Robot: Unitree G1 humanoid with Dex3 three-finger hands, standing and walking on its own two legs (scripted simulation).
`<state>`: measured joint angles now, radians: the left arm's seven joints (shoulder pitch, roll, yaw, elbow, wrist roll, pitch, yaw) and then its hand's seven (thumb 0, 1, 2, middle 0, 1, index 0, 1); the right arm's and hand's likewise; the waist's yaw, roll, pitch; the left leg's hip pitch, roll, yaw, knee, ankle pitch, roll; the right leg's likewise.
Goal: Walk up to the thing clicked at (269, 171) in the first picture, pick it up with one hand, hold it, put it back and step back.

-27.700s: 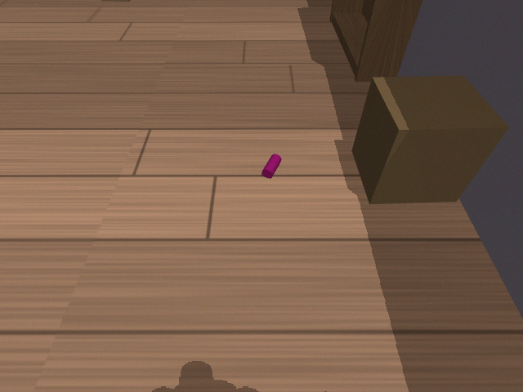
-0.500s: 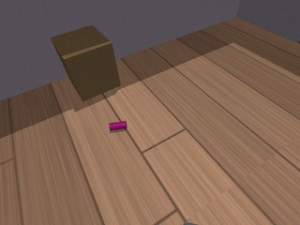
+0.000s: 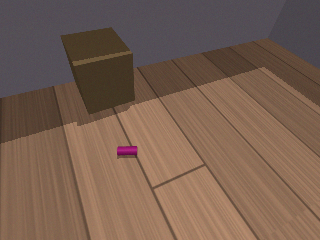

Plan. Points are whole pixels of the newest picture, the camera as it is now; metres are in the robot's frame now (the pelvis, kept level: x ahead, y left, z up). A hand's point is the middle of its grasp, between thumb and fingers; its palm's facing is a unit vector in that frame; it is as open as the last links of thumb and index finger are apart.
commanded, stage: walk up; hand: left
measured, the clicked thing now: (127, 151) +0.81 +0.21 -0.72
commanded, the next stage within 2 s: none
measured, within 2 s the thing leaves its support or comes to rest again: neither
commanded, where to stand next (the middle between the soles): +0.40 -0.02 m, yaw +0 degrees
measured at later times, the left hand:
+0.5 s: hand (86, 189) +0.29 +0.23 -0.12, palm faces -0.11 -0.92 -0.38, open 7.4 cm
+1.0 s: hand (80, 182) +0.33 +0.27 -0.16, palm faces -0.06 -0.95 -0.30, open 7.4 cm
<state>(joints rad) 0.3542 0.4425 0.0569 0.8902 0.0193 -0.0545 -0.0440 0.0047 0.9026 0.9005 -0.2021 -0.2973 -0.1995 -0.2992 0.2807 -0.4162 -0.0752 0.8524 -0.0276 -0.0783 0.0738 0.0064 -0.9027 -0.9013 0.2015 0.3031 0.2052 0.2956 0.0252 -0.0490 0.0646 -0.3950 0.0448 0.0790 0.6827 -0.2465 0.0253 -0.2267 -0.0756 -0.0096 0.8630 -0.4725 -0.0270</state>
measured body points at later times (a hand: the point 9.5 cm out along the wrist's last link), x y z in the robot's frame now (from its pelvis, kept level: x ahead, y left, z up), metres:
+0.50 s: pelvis +0.17 -0.02 +0.00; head +0.20 -0.04 +0.45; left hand +0.30 +0.28 -0.09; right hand +0.17 -0.34 -0.12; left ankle +0.08 +0.10 -0.69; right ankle +0.25 -0.14 -0.72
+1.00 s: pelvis +0.28 +0.01 +0.01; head +0.30 +0.05 +0.46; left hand +0.33 +0.32 -0.13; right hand +0.35 -0.31 -0.07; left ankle +0.36 +0.11 -0.72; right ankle +0.27 -0.13 -0.67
